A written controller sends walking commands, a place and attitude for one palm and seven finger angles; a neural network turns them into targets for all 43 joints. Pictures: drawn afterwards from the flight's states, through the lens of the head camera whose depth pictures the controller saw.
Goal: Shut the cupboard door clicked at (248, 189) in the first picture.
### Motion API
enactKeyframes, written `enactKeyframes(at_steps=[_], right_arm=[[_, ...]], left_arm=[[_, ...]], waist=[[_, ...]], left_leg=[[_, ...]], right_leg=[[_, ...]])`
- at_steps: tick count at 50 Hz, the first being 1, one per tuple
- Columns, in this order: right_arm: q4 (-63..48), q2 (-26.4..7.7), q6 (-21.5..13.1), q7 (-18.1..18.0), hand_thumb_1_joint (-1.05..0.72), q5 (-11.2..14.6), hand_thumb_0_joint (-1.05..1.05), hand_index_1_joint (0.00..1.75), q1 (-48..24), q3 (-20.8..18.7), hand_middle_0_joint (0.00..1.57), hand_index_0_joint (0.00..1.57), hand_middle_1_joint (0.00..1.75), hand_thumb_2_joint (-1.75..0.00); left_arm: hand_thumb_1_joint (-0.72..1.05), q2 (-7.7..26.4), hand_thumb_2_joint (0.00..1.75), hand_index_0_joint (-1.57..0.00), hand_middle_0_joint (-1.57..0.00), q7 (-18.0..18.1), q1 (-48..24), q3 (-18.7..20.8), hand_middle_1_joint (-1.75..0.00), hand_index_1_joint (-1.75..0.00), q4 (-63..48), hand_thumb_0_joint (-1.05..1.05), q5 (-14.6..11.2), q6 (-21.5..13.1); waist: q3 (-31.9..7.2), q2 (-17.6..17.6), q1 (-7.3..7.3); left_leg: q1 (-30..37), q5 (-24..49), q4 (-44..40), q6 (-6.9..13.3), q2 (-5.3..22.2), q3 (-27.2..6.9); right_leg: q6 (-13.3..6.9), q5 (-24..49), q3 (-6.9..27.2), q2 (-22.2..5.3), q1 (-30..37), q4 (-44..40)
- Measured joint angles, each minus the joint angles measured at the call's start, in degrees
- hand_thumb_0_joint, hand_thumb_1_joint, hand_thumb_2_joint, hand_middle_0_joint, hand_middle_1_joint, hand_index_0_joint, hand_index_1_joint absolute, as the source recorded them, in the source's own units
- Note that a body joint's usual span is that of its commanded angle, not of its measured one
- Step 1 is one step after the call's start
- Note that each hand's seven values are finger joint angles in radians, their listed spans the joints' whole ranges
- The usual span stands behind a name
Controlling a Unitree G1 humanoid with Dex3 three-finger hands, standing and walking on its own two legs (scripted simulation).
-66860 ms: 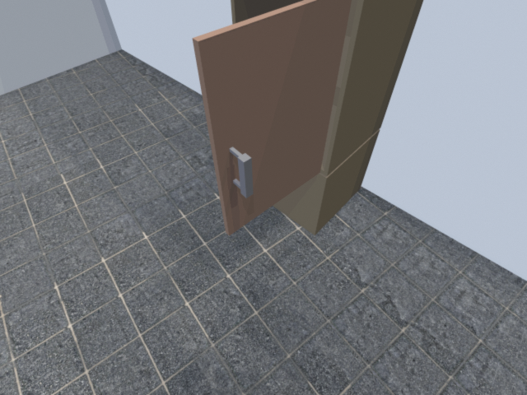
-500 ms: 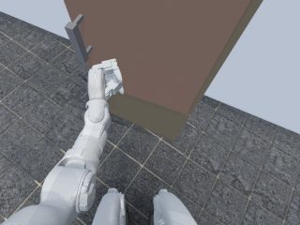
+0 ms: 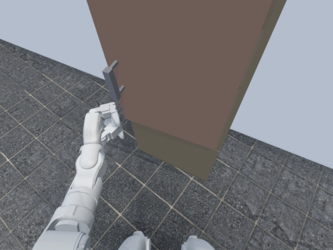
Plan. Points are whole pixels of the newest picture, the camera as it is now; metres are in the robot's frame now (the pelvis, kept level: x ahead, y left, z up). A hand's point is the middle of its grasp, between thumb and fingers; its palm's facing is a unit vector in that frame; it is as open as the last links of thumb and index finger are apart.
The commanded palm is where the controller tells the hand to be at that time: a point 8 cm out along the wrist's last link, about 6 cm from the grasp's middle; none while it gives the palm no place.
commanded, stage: draw the hand back to the body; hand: left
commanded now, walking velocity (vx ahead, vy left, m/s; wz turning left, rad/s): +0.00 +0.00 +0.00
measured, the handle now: (115, 80) +0.63 +0.16 -0.01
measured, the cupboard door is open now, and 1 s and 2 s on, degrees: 5 5 5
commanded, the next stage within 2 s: step back with the hand held close in 1.26 s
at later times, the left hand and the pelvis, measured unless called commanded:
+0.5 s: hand (38, 152) +0.29 +0.22 +0.15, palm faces +0.19 -0.95 -0.24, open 3.5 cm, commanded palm +0.24 +0.26 +0.17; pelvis +0.02 +0.03 +0.06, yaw +2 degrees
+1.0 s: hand out of the picture +0.19 +0.31 +0.24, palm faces +0.51 -0.75 -0.43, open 6.9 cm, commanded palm +0.15 +0.34 +0.25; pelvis +0.02 +0.03 +0.07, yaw +3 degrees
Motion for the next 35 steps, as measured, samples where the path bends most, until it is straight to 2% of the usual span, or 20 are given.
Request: enactKeyframes(at_steps=[3, 6, 8, 10, 11, 14, 18, 25, 35], right_arm=[[-0.3, -0.4, -1.4, -1.1, -0.91, 0.5, 0.01, 0.30, -0.4, 0.0, 0.20, 0.20, 0.30, -0.90], [-0.9, -1.2, -2.4, -1.7, -0.91, 0.8, 0.01, 0.30, -2.0, -0.2, 0.20, 0.20, 0.30, -0.90], [-1.5, -1.7, -2.6, -1.9, -0.91, 1.1, 0.01, 0.30, -3.5, -0.4, 0.20, 0.20, 0.30, -0.90], [-2.5, -2.3, -2.7, -2.1, -0.91, 1.4, 0.01, 0.30, -5.0, -0.5, 0.20, 0.20, 0.30, -0.90], [-3.1, -2.2, -2.2, -2.5, -0.91, 1.7, 0.01, 0.30, -5.8, -0.6, 0.20, 0.20, 0.30, -0.90], [-4.9, -1.5, -0.2, -4.4, -0.91, 2.2, 0.01, 0.30, -8.0, -0.5, 0.19, 0.20, 0.30, -0.90], [-6.0, -0.4, 0.4, -6.5, -0.91, 2.4, 0.01, 0.30, -10.2, 0.8, 0.19, 0.20, 0.30, -0.90], [-5.6, 1.1, -1.6, -7.5, -0.91, 2.1, 0.01, 0.30, -12.8, 3.2, 0.20, 0.20, 0.30, -0.90], [-3.9, 1.9, -4.0, -6.2, -0.90, 0.8, 0.01, 0.30, -11.8, 4.4, 0.20, 0.20, 0.30, -0.90]], left_arm=[[0.90, -0.1, 0.90, -1.30, -1.30, -1.1, 4.5, -1.3, -1.50, -1.50, -5.4, 0.02, -1.3, -0.4], [0.90, 0.7, 0.90, -1.30, -1.30, -2.6, 7.8, -2.8, -1.50, -1.50, -9.8, 0.02, -1.0, -1.3], [0.90, 1.4, 0.90, -1.29, -1.29, -3.9, 10.1, -3.3, -1.49, -1.50, -12.3, 0.02, -0.9, -0.4], [0.90, 2.0, 0.90, -1.27, -1.27, -5.2, 13.0, -3.5, -1.47, -1.48, -14.9, 0.02, -1.5, 1.6], [0.90, 2.5, 0.90, -1.26, -1.26, -4.9, 14.8, -3.9, -1.46, -1.46, -16.7, 0.02, -1.0, 3.2], [0.90, 3.9, 0.90, -1.21, -1.21, -3.0, 21.4, -5.8, -1.40, -1.41, -23.7, 0.02, 0.7, 8.6], [0.90, 5.6, 0.90, -1.13, -1.13, -0.5, 27.8, -6.8, -1.31, -1.32, -31.6, 0.02, 1.9, 13.7], [0.90, 7.6, 0.90, -0.95, -0.95, 1.8, 33.0, -4.0, -1.12, -1.13, -42.2, 0.02, 2.2, 19.2], [0.90, 9.3, 0.89, -0.68, -0.68, 1.8, 44.4, 2.3, -0.82, -0.83, -55.2, 0.02, 2.3, 22.4]], waist=[[0.3, -0.8, 0.46], [0.5, -1.5, 0.71], [0.5, -1.6, 0.92], [0.7, -1.4, 1.25], [1.0, -1.4, 1.45], [2.1, -1.4, 2.15], [3.3, -0.9, 3.62], [5.5, -0.2, 5.83], [7.0, 0.6, 6.90]], left_leg=[[4.4, 1.1, -3.2, 0.0, -0.2, -0.6], [7.5, 1.5, -4.8, 0.0, -0.3, -1.2], [9.2, 1.6, -5.7, 0.1, -0.4, -1.2], [11.2, 1.8, -6.8, 0.3, -0.5, -1.0], [12.7, 2.0, -7.8, 0.4, -0.7, -0.7], [18.0, 3.4, -12.1, 0.8, -1.2, -0.2], [24.4, 5.3, -17.5, 1.2, -1.9, -0.2], [33.1, 8.0, -24.9, 1.7, -2.9, -1.1], [40.4, 10.6, -31.9, 2.2, -3.9, -1.2]], right_leg=[[0.0, 1.3, -0.4, 0.0, 4.8, -3.9], [-0.1, 1.9, -0.8, 0.0, 8.3, -6.2], [0.1, 2.2, -0.7, 0.0, 10.2, -7.4], [0.4, 2.6, -0.4, -0.1, 12.2, -8.5], [0.5, 2.8, -0.1, -0.2, 13.5, -9.3], [0.8, 4.1, 0.7, -0.7, 18.6, -13.2], [1.5, 6.1, 1.0, -1.1, 25.1, -18.9], [2.1, 9.1, 0.5, -1.9, 34.6, -27.4], [2.8, 11.9, 0.8, -2.7, 42.1, -34.8]])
